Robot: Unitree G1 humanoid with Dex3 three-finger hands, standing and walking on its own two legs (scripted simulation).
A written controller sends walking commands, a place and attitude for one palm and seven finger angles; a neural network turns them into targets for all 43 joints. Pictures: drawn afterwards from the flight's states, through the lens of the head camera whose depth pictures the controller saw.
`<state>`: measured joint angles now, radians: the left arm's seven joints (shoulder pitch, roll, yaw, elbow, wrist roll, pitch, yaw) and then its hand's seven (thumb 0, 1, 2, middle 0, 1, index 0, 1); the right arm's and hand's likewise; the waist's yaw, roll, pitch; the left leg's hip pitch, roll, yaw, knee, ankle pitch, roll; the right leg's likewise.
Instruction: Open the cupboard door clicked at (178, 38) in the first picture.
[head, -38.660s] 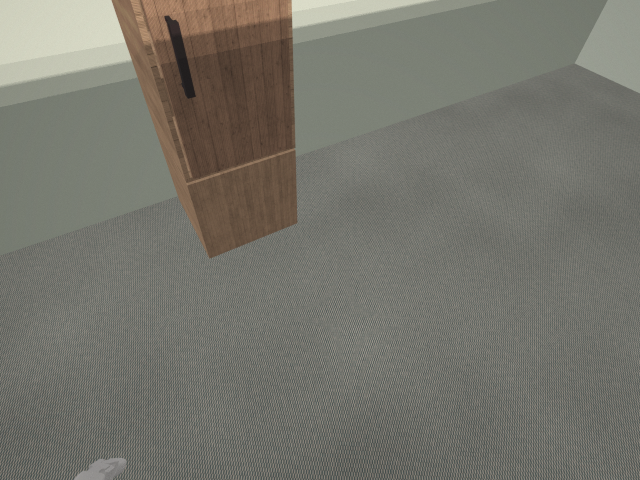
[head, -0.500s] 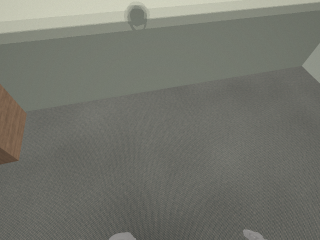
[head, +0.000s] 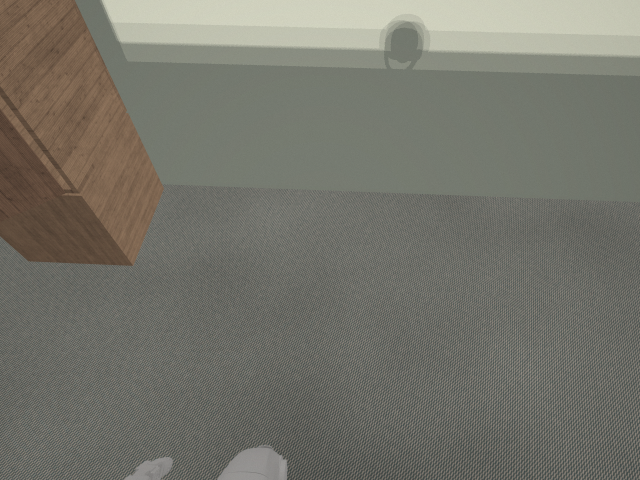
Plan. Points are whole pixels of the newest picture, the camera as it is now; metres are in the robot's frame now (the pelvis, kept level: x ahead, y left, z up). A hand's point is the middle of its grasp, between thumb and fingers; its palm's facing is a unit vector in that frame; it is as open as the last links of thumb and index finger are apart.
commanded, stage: turn to face it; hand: left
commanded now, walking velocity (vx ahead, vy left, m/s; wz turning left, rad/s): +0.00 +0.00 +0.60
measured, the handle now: out of the picture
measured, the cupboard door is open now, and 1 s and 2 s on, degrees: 41 41 41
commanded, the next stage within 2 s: take the last steps up to it in 1.10 s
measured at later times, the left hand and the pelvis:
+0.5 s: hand out of the picture +0.05 +0.22 -0.16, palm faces +0.31 -0.91 -0.29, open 7.4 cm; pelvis +0.01 -0.01 -0.01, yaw +18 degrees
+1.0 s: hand out of the picture -0.03 +0.22 -0.17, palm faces +0.55 -0.79 -0.25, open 7.4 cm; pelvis +0.02 +0.00 +0.00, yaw +33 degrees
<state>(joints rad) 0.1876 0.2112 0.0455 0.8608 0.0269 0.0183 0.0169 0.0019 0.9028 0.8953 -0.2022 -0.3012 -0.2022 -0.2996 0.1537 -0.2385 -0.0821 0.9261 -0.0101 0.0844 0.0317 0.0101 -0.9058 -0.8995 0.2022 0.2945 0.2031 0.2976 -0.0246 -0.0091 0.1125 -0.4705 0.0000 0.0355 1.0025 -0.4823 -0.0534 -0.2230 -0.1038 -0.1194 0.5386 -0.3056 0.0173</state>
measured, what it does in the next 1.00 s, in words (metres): steps on the spot, turning left: left foot, then right foot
